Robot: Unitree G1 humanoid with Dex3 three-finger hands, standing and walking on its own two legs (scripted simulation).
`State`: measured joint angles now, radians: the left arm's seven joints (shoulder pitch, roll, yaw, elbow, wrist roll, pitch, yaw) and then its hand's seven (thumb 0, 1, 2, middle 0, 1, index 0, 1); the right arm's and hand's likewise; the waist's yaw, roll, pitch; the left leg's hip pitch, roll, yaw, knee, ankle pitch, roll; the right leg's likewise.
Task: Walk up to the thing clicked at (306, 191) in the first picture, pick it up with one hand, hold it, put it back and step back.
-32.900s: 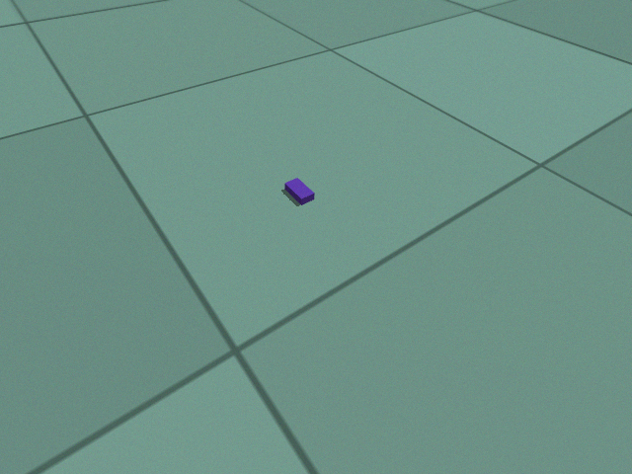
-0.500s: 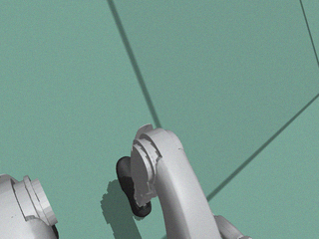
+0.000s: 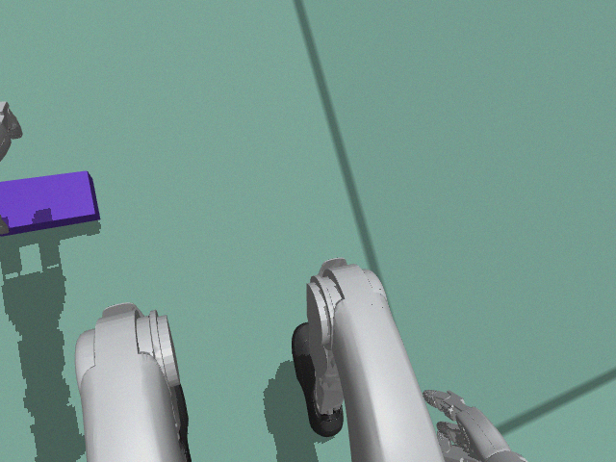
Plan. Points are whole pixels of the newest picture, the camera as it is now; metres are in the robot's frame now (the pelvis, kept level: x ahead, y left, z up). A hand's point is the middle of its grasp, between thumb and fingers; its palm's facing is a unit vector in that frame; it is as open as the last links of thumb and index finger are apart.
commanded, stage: withdraw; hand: left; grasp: from above
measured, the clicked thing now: (45, 202) +0.51 +0.30 -0.34
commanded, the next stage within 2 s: home in 0.26 s
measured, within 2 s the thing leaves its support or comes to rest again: neither
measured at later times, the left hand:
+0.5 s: hand out of the picture +0.53 +0.32 -0.17, palm faces -0.38 -0.05 -0.92, open 13.1 cm
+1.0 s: hand out of the picture +0.34 +0.28 +0.02, palm faces -0.23 -0.69 -0.68, open 7.5 cm
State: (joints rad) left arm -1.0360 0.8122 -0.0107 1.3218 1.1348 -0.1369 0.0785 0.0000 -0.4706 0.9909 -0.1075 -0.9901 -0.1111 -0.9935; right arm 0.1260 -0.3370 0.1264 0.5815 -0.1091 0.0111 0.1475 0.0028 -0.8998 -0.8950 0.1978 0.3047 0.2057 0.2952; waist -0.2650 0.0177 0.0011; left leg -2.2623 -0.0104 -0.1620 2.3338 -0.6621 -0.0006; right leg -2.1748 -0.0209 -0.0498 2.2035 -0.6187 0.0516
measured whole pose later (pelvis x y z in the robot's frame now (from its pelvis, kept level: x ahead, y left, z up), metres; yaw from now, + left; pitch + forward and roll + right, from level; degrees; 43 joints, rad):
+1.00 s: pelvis +0.01 +0.00 +0.13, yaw +5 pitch +32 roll -6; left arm -0.26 0.50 0.04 0.42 0.46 0.11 -0.01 0.01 0.85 0.89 -0.21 -0.31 -0.22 -0.31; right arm 0.06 -0.29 -0.03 0.56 0.01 0.02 0.02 0.01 -0.90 -0.89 0.20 0.30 0.20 0.29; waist -0.06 0.03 -0.19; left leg -1.84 0.01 -0.10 1.92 -0.66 0.00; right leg -1.78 -0.04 -0.03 1.83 -0.62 0.06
